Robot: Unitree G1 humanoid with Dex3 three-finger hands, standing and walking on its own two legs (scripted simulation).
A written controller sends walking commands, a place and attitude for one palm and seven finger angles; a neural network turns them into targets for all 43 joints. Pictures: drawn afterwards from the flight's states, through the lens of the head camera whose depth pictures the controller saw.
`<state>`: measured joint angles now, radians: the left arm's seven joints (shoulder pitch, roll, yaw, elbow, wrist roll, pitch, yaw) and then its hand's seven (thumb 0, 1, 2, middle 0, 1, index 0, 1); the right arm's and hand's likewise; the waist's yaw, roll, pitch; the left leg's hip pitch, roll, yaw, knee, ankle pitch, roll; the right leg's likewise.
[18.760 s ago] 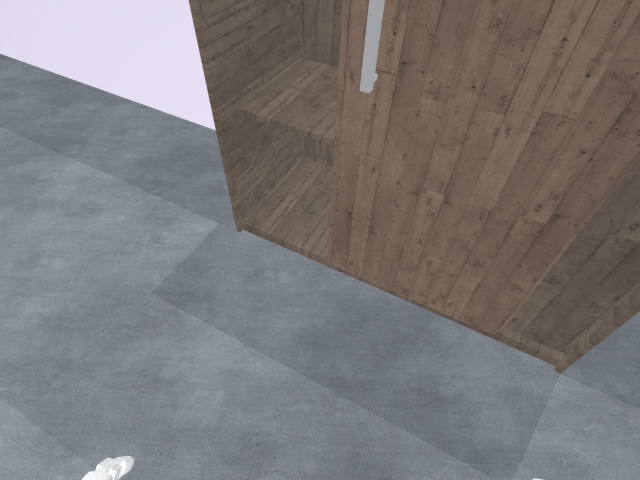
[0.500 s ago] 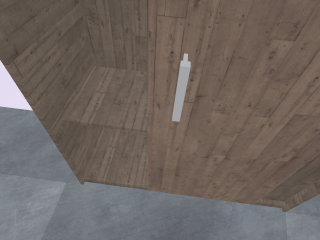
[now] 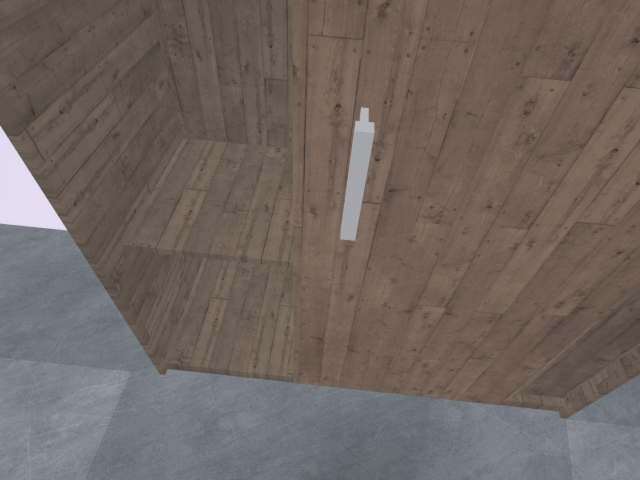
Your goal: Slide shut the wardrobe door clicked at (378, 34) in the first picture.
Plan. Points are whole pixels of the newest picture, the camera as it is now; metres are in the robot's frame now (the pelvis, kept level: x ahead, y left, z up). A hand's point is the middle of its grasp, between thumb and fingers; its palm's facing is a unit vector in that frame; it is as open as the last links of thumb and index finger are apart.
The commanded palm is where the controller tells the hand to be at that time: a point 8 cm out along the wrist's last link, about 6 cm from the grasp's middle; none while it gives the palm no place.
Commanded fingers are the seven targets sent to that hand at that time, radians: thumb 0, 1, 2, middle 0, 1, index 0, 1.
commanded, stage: look again from close up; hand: right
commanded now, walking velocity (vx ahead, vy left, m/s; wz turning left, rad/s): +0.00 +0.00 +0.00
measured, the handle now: (355, 178) +0.48 -0.01 +0.13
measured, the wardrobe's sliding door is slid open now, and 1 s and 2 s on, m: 0.41 0.41 0.41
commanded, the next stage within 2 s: shuffle to correct the standing spot in 0.30 s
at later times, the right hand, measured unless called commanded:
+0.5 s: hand out of the picture -0.02 -0.15 -0.17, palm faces +0.05 +0.98 -0.18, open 7.4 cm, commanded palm none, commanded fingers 0.00 -0.90 -0.90 0.20 0.30 0.20 0.30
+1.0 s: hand out of the picture -0.01 -0.11 -0.19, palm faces +0.09 +0.98 -0.20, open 7.4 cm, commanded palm none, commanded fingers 0.00 -0.90 -0.90 0.20 0.30 0.20 0.30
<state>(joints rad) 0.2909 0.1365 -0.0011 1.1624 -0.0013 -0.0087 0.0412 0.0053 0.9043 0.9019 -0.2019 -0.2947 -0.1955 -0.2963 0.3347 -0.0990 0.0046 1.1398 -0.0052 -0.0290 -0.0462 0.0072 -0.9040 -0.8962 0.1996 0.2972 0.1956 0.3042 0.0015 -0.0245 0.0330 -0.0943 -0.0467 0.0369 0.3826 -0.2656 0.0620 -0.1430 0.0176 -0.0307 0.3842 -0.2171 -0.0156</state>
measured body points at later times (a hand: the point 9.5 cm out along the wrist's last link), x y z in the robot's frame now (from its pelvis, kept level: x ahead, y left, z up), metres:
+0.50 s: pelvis +0.00 +0.00 +0.00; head +0.00 +0.02 +0.45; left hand -0.05 +0.20 -0.17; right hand -0.03 -0.20 -0.16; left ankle -0.04 +0.08 -0.74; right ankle -0.01 -0.11 -0.74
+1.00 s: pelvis +0.04 +0.06 -0.02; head +0.07 +0.06 +0.43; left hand +0.01 +0.29 -0.17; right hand -0.01 -0.16 -0.17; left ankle -0.04 +0.08 -0.74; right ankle +0.03 -0.05 -0.71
